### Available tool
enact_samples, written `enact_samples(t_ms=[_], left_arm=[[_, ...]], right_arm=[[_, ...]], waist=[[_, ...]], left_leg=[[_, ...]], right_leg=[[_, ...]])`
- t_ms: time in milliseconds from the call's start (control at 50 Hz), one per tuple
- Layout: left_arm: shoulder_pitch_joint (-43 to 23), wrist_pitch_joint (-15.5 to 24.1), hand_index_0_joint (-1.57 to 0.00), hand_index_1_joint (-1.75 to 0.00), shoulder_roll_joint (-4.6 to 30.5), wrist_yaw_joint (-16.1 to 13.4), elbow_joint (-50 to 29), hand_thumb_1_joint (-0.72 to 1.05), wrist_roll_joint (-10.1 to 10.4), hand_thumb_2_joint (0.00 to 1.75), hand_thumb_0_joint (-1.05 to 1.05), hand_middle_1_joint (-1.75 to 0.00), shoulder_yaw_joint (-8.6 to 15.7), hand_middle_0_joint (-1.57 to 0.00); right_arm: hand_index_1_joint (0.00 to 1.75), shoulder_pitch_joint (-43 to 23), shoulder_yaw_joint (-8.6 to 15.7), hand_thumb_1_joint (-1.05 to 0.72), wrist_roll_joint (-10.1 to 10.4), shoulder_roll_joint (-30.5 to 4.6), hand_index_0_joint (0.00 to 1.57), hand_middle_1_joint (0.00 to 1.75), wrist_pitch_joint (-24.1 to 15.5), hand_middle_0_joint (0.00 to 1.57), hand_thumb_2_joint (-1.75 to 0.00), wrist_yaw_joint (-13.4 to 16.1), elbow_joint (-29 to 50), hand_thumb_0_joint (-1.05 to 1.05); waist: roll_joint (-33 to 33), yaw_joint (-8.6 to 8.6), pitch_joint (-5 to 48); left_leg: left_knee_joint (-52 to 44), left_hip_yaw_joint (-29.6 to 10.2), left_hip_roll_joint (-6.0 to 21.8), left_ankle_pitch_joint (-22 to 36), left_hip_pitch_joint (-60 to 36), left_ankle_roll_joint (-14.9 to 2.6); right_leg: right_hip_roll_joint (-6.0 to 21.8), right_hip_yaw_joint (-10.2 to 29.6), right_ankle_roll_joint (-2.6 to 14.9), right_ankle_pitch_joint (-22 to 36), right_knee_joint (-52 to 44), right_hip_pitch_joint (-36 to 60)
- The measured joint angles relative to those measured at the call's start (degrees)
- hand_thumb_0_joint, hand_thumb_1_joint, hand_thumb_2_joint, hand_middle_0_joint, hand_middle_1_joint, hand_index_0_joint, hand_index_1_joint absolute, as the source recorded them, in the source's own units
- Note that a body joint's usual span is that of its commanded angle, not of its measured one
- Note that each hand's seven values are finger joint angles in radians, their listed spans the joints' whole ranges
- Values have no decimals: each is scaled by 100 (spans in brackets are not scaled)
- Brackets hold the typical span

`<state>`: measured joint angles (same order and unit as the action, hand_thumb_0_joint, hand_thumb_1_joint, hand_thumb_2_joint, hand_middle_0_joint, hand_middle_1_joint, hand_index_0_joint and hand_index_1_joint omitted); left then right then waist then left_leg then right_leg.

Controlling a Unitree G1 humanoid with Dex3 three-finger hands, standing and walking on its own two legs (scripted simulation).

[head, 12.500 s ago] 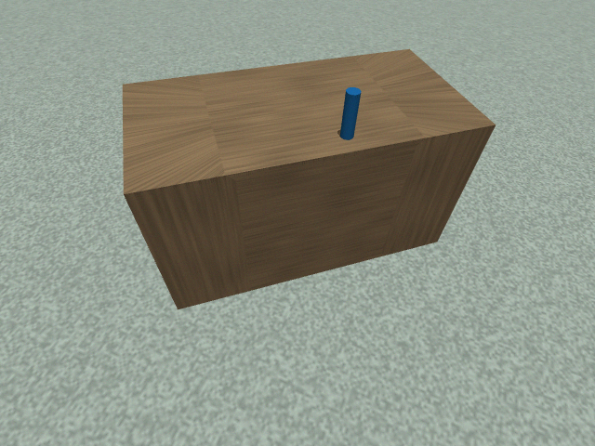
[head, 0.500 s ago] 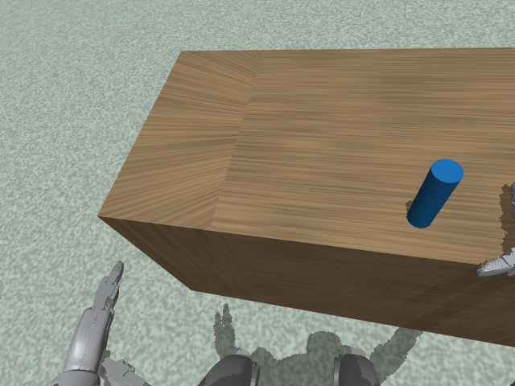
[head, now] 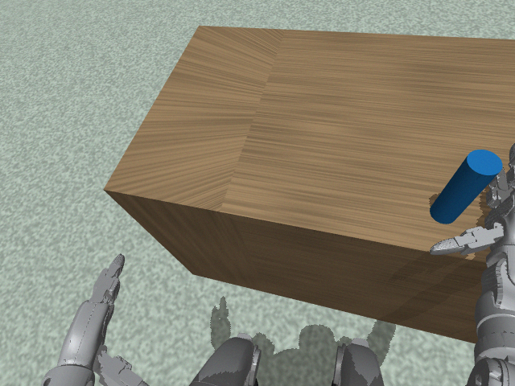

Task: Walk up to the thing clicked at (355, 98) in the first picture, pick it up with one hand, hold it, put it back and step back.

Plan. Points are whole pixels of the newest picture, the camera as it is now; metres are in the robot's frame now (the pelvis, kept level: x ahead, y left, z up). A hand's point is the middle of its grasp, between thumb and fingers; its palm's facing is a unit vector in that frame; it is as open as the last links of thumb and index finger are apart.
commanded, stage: close in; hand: right
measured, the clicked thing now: (460, 190) +0.44 -0.22 +0.01
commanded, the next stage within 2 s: rest palm in 0.12 s
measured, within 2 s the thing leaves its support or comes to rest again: leaves its support in 1.52 s
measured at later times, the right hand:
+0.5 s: hand (446, 192) +0.44 -0.20 +0.02, palm faces +0.16 +0.99 +0.02, open 17.2 cm
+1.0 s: hand (450, 184) +0.45 -0.21 +0.02, palm faces +0.16 +0.99 +0.01, open 10.1 cm
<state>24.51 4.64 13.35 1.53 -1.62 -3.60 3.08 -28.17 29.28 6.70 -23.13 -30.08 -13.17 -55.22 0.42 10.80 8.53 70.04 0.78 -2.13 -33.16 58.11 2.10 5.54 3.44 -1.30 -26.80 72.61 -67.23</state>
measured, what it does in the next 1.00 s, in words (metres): stands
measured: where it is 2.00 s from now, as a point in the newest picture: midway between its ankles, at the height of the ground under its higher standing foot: outside the picture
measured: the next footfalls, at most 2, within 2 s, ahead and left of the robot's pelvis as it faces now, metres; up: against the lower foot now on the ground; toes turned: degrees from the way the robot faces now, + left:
none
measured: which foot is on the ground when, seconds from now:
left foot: down 0.00-1.00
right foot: down 0.00-1.00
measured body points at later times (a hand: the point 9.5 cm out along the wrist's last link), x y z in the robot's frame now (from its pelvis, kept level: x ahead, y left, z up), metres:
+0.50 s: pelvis +0.00 +0.00 +0.00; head +0.11 -0.05 +0.44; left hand +0.16 +0.26 +0.02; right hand +0.42 -0.25 +0.02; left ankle +0.01 +0.15 -0.62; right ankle +0.06 -0.13 -0.62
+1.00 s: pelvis +0.01 +0.00 +0.01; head +0.12 -0.05 +0.44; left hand +0.17 +0.26 +0.03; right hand +0.43 -0.26 +0.02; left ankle +0.01 +0.15 -0.62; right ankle +0.06 -0.13 -0.62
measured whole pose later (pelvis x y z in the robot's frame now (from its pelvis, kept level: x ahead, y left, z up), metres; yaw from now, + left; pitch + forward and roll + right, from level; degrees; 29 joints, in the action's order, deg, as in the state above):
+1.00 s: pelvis +0.01 +0.00 +0.01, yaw +0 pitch +21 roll +4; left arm 25.7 -1.3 13.6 3.1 -5.9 -3.1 4.4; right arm -29.9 25.3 3.3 -20.5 -28.3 -5.7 -54.2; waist 0.4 11.3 9.2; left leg 67.8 0.0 -1.8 -33.1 55.9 2.3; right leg 5.3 2.5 -1.1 -27.1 70.4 -64.8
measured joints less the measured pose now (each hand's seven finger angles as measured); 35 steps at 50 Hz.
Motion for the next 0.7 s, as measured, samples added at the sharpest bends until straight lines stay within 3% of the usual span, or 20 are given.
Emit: enact_samples(t_ms=[380, 480, 700], left_arm=[[162, -387, -5, -5, 23, 53, -263, -55, 3, 7, -2, -4, 155, -6], [82, -444, -5, -5, -10, 54, -203, -55, 26, 7, -2, -4, 154, -5], [157, -465, -5, -5, -21, 118, -476, -53, 27, 6, -2, -5, 89, -5]], right_arm=[[4, 4, -510, 59, -265, 374, 6, 4, 150, 6, -3, 666, 563, -2], [8, 5, -500, 60, -272, 477, 16, 7, 159, 16, -2, 755, 465, -2], [27, -123, -401, 55, -329, 310, 45, 26, 127, 45, -10, 758, 423, -2]], waist=[[27, -17, 28], [-11, -61, 34], [87, 37, -7]], left_leg=[[-44, -56, 30, -4, -52, 10], [-110, -66, 29, 3, -132, 16], [-77, -42, 28, -33, -87, 1]], right_leg=[[-21, -64, 8, -3, -71, 80], [-18, -77, 14, -4, -133, 166], [-21, -50, -5, -31, -101, 111]])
